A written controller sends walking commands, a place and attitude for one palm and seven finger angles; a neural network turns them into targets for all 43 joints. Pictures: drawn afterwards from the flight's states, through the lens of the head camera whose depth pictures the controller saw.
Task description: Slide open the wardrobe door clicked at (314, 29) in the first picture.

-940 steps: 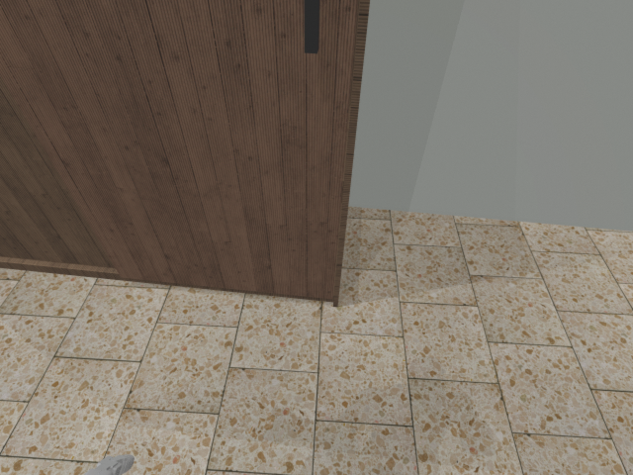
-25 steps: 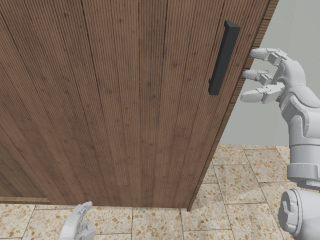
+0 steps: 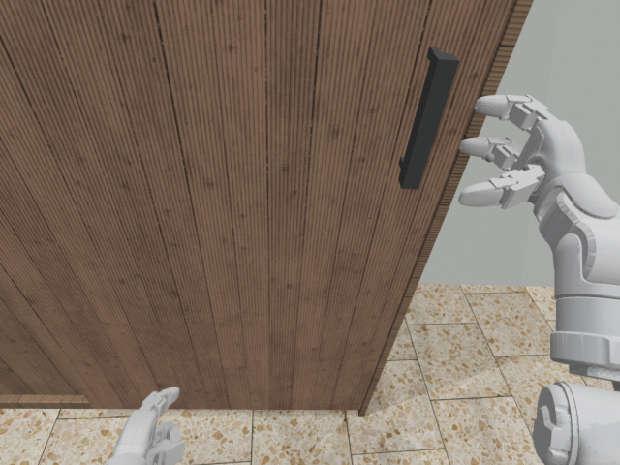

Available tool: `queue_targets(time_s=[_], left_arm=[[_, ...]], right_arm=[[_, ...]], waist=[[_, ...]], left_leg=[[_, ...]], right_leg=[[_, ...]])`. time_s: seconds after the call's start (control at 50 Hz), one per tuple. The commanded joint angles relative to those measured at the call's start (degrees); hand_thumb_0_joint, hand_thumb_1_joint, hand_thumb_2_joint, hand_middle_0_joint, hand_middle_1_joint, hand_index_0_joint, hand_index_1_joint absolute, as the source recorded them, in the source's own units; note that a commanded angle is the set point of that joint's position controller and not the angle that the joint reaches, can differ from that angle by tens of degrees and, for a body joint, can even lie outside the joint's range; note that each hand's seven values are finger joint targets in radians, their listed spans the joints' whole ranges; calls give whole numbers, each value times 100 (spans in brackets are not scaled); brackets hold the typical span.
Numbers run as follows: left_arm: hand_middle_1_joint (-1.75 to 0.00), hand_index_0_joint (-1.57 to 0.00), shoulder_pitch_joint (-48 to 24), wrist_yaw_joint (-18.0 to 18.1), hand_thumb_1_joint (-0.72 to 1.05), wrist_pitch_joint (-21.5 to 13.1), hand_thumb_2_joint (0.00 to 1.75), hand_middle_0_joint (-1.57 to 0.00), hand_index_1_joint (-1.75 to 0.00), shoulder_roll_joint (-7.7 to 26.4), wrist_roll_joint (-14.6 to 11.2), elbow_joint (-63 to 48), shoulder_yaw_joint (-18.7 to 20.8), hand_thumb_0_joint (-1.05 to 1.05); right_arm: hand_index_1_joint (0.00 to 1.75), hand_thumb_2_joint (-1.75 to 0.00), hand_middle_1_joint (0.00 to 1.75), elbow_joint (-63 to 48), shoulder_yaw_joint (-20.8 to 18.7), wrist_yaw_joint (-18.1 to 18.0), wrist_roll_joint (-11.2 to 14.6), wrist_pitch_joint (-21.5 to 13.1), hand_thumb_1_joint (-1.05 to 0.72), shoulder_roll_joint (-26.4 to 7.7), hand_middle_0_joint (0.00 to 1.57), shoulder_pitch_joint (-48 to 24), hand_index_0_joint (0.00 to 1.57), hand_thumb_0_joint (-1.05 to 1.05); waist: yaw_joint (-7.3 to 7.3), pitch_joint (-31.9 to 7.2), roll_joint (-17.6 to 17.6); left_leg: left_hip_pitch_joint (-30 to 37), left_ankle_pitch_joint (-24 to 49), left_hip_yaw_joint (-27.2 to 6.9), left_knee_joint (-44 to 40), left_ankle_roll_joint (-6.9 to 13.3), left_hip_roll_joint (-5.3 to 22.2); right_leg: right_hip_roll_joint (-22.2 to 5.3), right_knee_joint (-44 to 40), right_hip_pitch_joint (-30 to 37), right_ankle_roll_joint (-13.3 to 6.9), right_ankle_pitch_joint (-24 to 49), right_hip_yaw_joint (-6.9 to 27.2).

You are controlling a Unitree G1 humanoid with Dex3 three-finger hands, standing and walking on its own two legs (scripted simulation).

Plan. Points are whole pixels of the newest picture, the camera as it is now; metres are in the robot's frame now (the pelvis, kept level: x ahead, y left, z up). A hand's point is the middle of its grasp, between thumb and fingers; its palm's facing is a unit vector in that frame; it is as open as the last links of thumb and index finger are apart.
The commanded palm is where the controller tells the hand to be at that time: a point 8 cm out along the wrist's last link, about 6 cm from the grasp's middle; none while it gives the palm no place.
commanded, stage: feel for the door with the fingertips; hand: right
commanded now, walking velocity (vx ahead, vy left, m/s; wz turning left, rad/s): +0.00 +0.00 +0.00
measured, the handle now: (420, 120) +0.48 -0.12 +0.26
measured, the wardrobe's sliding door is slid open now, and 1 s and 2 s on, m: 0.00 0.00 0.00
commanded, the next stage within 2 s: slide the fingers in behind the handle in 0.78 s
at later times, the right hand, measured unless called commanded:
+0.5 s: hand (470, 149) +0.40 -0.16 +0.27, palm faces +0.03 +1.00 -0.02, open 14.0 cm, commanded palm +0.39 -0.21 +0.27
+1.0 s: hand (455, 135) +0.43 -0.15 +0.27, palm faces +0.00 +1.00 +0.00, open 13.6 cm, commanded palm +0.41 -0.20 +0.27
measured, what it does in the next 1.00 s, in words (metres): stands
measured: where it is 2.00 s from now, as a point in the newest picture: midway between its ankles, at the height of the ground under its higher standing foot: outside the picture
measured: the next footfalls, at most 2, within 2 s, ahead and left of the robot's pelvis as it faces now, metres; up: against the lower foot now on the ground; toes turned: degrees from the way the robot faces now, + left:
none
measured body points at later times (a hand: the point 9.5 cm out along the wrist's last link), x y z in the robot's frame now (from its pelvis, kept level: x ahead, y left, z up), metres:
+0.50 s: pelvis -0.01 +0.01 +0.00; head -0.04 +0.02 +0.45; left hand +0.16 +0.24 -0.09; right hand +0.39 -0.21 +0.27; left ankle -0.02 +0.08 -0.74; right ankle -0.01 -0.08 -0.74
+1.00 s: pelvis +0.00 +0.00 +0.00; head -0.02 +0.02 +0.45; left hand +0.13 +0.24 -0.11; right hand +0.43 -0.21 +0.27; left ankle -0.02 +0.08 -0.74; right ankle -0.01 -0.08 -0.74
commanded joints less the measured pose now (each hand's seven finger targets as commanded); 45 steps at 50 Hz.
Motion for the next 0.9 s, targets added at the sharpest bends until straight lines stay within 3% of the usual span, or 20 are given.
queue_targets(time_s=[0.0,0.04,0.08,0.16,0.2,0.28,0.3,0.32,0.4,0.42,0.5,0.52,0.6,0.64,0.66,0.76,0.78,0.84,0.88], left_arm=[[-30,-20,-1040,20,90,-320,90,-20,-30,563,11,-957,215,0],[-30,-20,-1058,25,90,-323,90,-20,-30,540,40,-920,197,0],[-30,-20,-1035,20,90,-294,90,-20,-30,553,69,-872,206,0],[-30,-20,-1104,25,90,-259,90,-20,-30,512,78,-873,177,0],[-30,-20,-1104,23,90,-219,90,-20,-30,525,88,-881,180,0],[-30,-20,-1041,63,90,-188,90,-20,-30,538,67,-828,185,0],[-30,-20,-1021,78,90,-194,90,-20,-30,553,62,-813,174,0],[-30,-20,-1009,94,90,-210,90,-20,-30,548,64,-790,171,0],[-30,-20,-866,108,90,-265,90,-20,-30,579,81,-762,220,0],[-30,-20,-856,112,90,-281,90,-20,-30,565,80,-762,215,0],[-30,-20,-651,125,90,-290,90,-20,-30,637,54,-687,259,0],[-30,-20,-638,128,90,-313,90,-20,-30,629,54,-680,267,0],[-30,-20,-496,112,90,-377,90,-20,-30,653,60,-686,314,0],[-30,-20,-441,98,90,-405,90,-20,-30,629,65,-682,321,0],[-30,-20,-399,93,90,-407,90,-20,-30,651,66,-667,331,0],[-30,-20,-309,75,90,-390,90,-20,-30,686,77,-662,342,0],[-30,-20,-259,76,90,-361,90,-20,-30,711,86,-633,370,0],[-30,-20,-215,103,90,-369,90,-20,-30,689,66,-592,345,0],[-30,-20,-164,95,90,-367,90,-20,-30,697,82,-577,370,0]], right_arm=[[120,-30,120,-1471,-115,-121,90,-304,50,-910,30,-2982,30,0],[120,-30,120,-1455,-95,-195,117,-299,50,-825,30,-3109,30,0],[120,-30,120,-1321,-246,-265,103,-315,50,-971,30,-2893,30,0],[120,-30,120,-1241,-211,-387,55,-265,50,-873,30,-3066,30,0],[120,-30,120,-1201,-357,-429,18,-301,50,-1071,30,-2982,30,0],[120,-30,120,-715,-119,-401,-11,-299,50,-898,30,-3154,30,0],[120,-30,120,-623,-208,-407,-13,-307,50,-1029,30,-3282,30,0],[120,-30,120,-539,-45,-378,-10,-330,50,-892,30,-3523,30,0],[120,-30,120,-390,-265,-349,-13,-579,50,-1201,30,-3732,30,0],[120,-30,120,-322,-122,-312,-13,-627,50,-1037,30,-3814,30,0],[120,-30,120,244,-234,-247,-44,-726,50,-1254,30,-3778,30,0],[120,-30,120,148,-13,-234,-68,-783,50,-1058,30,-4143,30,0],[120,-30,120,188,-183,-258,-56,-971,50,-1193,30,-4133,30,0],[120,-30,120,213,-56,-246,-64,-1017,50,-986,30,-4193,30,0],[120,-30,120,232,-132,-262,-86,-1027,50,-1090,30,-4194,30,0],[120,-30,120,482,-235,-343,-128,-981,50,-1129,30,-4048,30,0],[120,-30,120,642,-361,-381,-158,-986,50,-1304,30,-3910,30,0],[120,-30,120,803,-30,-373,-201,-929,50,-979,30,-4321,30,0],[120,-30,120,921,-130,-417,-232,-934,50,-1085,30,-4199,30,0]], waist=[[75,-1410,7],[96,-1398,192],[29,-1390,346],[31,-1349,333],[-17,-1470,246],[99,-1144,397],[107,-1118,333],[167,-1109,280],[147,-1438,339],[179,-1399,338],[197,-1309,309],[282,-1343,219],[231,-1584,237],[256,-1619,196],[240,-1663,139],[195,-1516,433],[167,-1463,507],[323,-1238,384],[273,-1260,247]], left_leg=[[-55,1735,-410,-203,-83,253],[-46,1711,-418,-215,-98,249],[46,1711,-428,-235,-110,259],[119,1664,-462,-271,-123,286],[278,1782,-490,-265,-122,313],[48,1432,-480,-375,-148,300],[40,1424,-503,-391,-145,309],[-4,1377,-515,-402,-147,319],[206,1527,-531,-373,-144,336],[168,1613,-529,-352,-140,334],[115,1495,-531,-374,-154,344],[25,1511,-520,-369,-147,337],[113,1683,-508,-301,-125,303],[51,1765,-485,-259,-118,281],[51,1766,-485,-256,-111,276],[87,1848,-474,-234,-131,266],[122,1816,-456,-249,-134,275],[-184,1584,-461,-284,-140,257],[-207,1535,-468,-305,-125,268]], right_leg=[[-213,-44,866,35,1629,529],[-196,-52,829,23,1558,542],[-211,-69,773,20,1539,525],[-187,-131,664,-6,1400,488],[-183,-144,637,-4,1483,463],[-209,-185,564,-18,1183,461],[-202,-196,518,-27,1144,473],[-185,-198,504,-28,1083,479],[-173,-188,530,-45,1180,487],[-166,-173,538,-56,1225,483],[-180,-184,379,-49,1087,483],[-179,-165,471,-56,1118,471],[-189,-126,581,-68,1338,504],[-196,-95,653,-52,1436,493],[-205,-98,672,-42,1453,495],[-222,-122,505,-58,1472,458],[-246,-132,471,-53,1482,446],[-245,-122,448,-56,1283,464],[-245,-101,490,-51,1311,455]])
